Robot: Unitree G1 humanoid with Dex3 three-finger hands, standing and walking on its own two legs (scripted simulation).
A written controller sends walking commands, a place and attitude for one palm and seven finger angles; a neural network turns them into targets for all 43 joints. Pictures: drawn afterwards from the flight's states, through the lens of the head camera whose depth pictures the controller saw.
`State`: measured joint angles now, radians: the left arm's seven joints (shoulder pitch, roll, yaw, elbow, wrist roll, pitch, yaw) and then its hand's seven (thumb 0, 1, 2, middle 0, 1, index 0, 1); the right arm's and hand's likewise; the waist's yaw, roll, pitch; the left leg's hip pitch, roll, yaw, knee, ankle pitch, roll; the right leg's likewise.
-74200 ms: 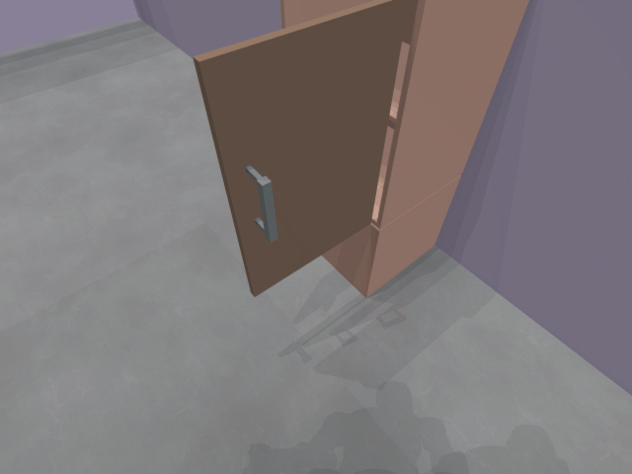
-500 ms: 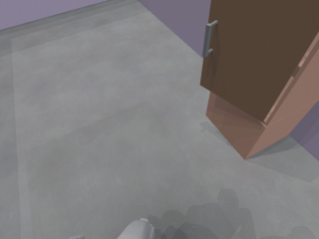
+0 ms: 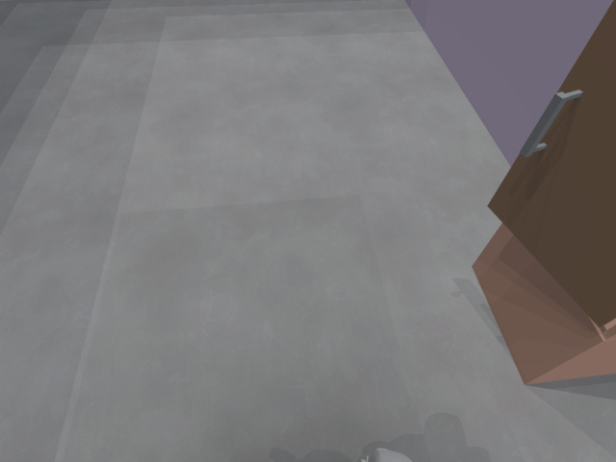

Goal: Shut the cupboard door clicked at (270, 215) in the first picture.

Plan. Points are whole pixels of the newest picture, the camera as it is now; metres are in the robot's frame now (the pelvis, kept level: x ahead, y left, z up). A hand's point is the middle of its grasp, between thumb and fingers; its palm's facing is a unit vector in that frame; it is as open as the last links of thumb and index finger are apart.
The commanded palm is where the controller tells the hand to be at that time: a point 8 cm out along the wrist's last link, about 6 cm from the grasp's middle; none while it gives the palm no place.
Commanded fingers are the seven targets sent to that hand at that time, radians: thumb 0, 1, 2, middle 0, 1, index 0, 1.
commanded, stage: walk to a spot facing it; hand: left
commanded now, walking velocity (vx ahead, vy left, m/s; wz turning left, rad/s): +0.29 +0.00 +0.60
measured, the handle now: (549, 124) +0.78 -0.46 -0.02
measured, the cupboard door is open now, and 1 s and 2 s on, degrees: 16 16 16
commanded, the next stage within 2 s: turn to face it in 1.02 s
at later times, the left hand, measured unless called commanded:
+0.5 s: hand out of the picture +0.04 +0.14 -0.16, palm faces +0.40 -0.89 -0.20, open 7.4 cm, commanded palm none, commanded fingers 0.00 0.90 0.90 -0.20 -0.30 -0.20 -0.30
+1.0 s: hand (143, 320) +0.33 +0.30 -0.13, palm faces +0.51 -0.82 -0.25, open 7.4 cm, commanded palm none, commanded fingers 0.00 0.90 0.90 -0.20 -0.30 -0.20 -0.30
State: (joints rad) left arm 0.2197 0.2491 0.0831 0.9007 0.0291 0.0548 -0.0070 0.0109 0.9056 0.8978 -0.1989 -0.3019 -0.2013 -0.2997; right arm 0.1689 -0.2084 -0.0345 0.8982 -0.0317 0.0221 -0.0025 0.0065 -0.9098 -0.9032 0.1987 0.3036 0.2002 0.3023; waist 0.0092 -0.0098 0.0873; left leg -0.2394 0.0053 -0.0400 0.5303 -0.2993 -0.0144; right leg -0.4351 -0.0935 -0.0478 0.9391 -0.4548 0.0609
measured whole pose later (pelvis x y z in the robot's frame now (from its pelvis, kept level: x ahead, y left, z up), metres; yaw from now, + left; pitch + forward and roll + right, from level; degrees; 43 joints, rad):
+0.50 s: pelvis +0.13 -0.01 +0.00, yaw +21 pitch +1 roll +1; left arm 0.39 0.15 0.05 0.99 0.04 -0.05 0.01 0.01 0.90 0.90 -0.20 -0.30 -0.20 -0.30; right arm 0.12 -0.21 -0.05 0.93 -0.03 0.04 0.05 0.01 -0.92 -0.90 0.19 0.30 0.19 0.30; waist 0.03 -0.01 0.12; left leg -0.53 0.06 0.12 0.76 -0.29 0.01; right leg 0.01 -0.13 -0.37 0.40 -0.40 0.04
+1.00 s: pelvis +0.30 +0.05 +0.00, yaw +34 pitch +1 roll +1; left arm 0.08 0.22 0.07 0.82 0.03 0.01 -0.02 0.01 0.91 0.90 -0.20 -0.30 -0.20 -0.30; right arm 0.31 -0.19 -0.04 0.98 -0.02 0.00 0.00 0.01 -0.91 -0.90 0.20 0.30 0.20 0.30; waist -0.06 0.00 0.06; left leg -0.19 -0.04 -0.06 0.47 -0.30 0.02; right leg -0.48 -0.07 -0.02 0.68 -0.23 0.08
